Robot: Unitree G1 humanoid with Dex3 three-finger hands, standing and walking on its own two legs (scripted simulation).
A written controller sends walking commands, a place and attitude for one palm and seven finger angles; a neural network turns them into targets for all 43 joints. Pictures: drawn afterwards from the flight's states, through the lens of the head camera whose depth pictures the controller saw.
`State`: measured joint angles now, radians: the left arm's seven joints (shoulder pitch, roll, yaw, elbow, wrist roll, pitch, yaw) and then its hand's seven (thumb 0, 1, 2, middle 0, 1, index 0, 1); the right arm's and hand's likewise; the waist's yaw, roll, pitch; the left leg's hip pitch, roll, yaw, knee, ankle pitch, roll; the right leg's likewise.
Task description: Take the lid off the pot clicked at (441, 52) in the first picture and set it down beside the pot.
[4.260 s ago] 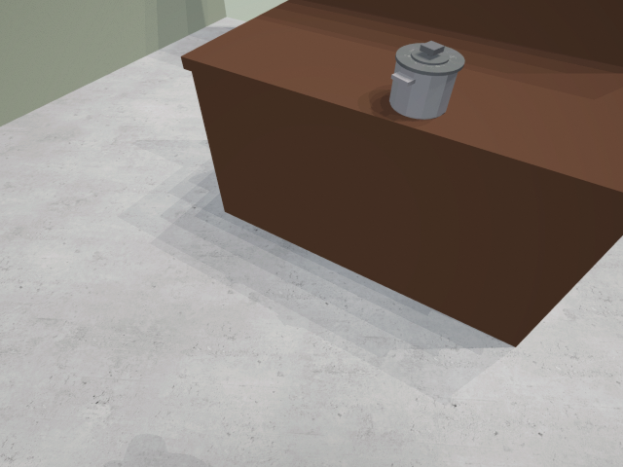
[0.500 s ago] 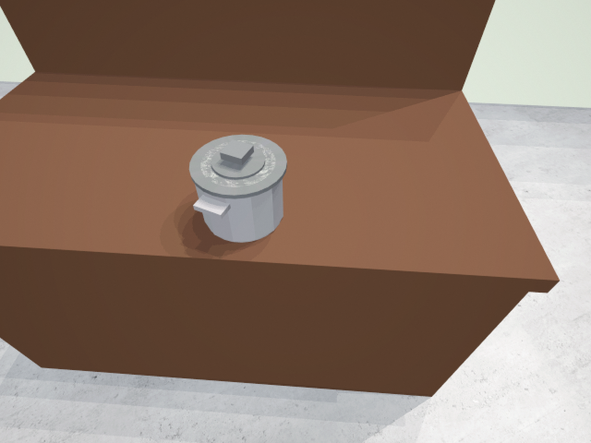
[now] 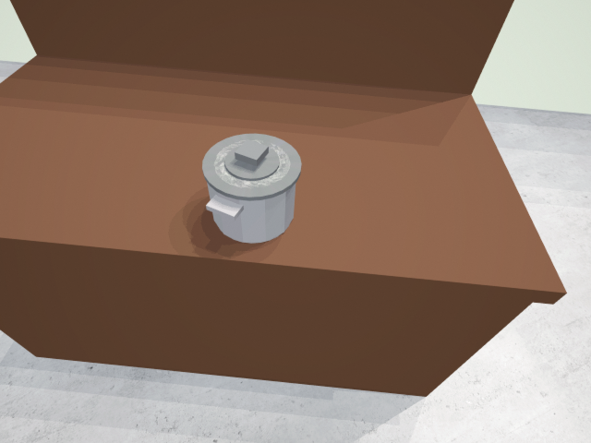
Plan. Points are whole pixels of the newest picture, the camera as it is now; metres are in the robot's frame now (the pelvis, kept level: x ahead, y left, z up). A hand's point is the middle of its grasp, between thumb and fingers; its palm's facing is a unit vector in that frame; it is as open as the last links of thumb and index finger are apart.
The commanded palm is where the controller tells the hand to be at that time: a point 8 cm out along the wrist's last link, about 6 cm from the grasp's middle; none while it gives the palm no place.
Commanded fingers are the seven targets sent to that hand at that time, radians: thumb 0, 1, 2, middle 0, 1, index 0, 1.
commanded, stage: look again from close up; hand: left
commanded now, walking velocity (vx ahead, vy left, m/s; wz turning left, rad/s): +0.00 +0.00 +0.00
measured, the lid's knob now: (251, 152) +0.52 +0.11 +0.11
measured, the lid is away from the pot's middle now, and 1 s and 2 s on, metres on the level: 0.00 0.00 0.00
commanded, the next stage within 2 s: lift the closed hand beside the body in 0.38 s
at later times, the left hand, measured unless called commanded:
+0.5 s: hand out of the picture -0.02 +0.18 -0.18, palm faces +0.01 -0.98 -0.18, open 7.4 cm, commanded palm +0.10 +0.23 -0.06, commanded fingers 0.00 0.90 0.90 -0.29 -0.40 -0.29 -0.40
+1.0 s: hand out of the picture +0.12 +0.20 -0.04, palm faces +0.25 -0.92 -0.29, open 3.4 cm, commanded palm +0.09 +0.25 +0.00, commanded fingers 0.00 0.90 0.90 -1.30 -1.50 -1.30 -1.50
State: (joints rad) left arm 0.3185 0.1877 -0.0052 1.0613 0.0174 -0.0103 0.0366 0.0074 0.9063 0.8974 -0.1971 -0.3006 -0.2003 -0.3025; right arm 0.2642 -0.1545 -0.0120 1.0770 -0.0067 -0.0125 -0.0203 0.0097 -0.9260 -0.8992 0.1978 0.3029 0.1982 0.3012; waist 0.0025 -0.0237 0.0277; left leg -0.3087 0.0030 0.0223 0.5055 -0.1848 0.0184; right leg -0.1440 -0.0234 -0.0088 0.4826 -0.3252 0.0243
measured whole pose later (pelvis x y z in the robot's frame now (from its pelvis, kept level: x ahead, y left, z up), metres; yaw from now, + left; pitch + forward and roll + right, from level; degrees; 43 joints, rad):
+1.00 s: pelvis +0.01 -0.01 +0.00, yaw +2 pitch -1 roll -1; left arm 0.59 0.21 0.07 0.05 -0.02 -0.04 0.08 0.02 0.90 0.90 -0.97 -1.14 -0.97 -1.14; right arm 0.15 -0.23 0.00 0.54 0.01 -0.12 -0.08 0.01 -0.91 -0.90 0.20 0.30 0.20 0.30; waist 0.06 0.02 0.01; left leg -0.28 0.01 -0.01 0.49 -0.18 0.00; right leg -0.10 -0.01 -0.04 0.44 -0.32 0.01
